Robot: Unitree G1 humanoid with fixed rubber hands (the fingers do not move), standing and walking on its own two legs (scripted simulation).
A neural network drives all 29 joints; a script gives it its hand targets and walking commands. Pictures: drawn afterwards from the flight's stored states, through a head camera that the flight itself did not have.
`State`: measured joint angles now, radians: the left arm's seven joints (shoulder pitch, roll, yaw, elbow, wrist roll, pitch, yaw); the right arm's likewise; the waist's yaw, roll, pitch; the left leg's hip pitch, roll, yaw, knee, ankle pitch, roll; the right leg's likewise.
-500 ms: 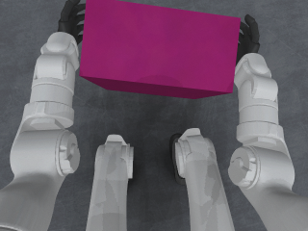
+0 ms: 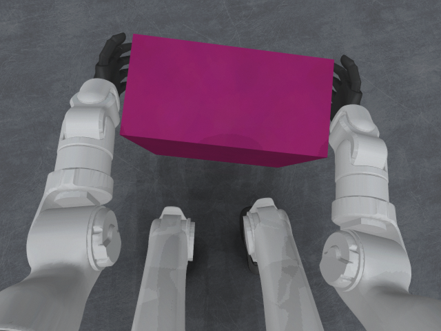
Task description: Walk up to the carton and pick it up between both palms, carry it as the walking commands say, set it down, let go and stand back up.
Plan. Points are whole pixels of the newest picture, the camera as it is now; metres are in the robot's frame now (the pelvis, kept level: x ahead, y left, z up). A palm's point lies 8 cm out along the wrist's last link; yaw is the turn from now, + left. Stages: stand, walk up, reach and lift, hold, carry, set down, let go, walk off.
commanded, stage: reach and lift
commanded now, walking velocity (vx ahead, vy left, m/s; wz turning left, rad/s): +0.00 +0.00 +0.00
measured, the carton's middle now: (224, 118) +0.46 -0.02 -0.17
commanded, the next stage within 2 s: none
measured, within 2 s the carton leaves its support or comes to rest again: neither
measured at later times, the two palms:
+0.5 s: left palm (87, 73) +0.49 +0.16 -0.01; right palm (376, 101) +0.44 -0.22 +0.00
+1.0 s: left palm (52, 64) +0.47 +0.17 +0.06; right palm (423, 97) +0.42 -0.22 +0.07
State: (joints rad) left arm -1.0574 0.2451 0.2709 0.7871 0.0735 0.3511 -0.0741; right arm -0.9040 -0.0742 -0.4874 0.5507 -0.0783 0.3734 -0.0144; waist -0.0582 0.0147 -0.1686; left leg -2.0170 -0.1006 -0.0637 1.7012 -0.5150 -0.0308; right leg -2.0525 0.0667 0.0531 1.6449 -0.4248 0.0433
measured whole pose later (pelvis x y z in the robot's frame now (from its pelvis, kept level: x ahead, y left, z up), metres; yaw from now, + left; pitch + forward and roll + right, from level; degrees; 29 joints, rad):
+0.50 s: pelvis +0.02 +0.00 +0.06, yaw +0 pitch +44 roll +0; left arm -0.90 0.18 0.30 0.75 0.10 0.34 -0.08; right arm -0.76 -0.03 -0.48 0.52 -0.11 0.37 0.00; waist -0.06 0.02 -0.23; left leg -1.76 -0.10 -0.08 1.49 -0.49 -0.02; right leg -1.80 0.08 0.07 1.44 -0.41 0.04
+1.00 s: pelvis +0.04 +0.00 +0.13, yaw +0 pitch +38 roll -1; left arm -0.71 0.12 0.30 0.70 0.13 0.33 -0.10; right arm -0.59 0.02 -0.47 0.48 -0.13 0.36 0.02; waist -0.07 0.02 -0.25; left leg -1.46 -0.10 -0.09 1.25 -0.45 -0.01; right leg -1.49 0.07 0.09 1.20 -0.38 0.04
